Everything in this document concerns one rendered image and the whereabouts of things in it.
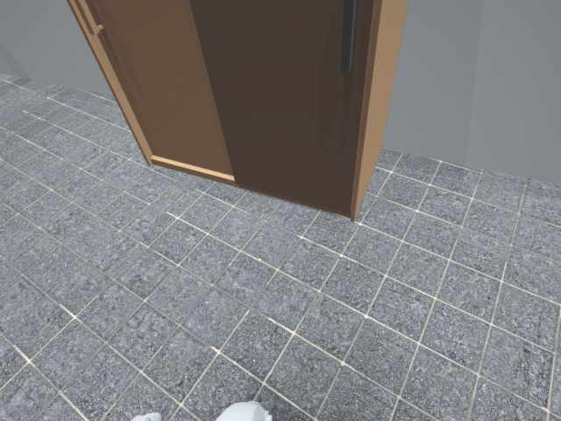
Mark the robot left thigh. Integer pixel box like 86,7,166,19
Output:
216,402,273,421

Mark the wardrobe door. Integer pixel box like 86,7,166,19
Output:
189,0,375,214
85,0,233,175

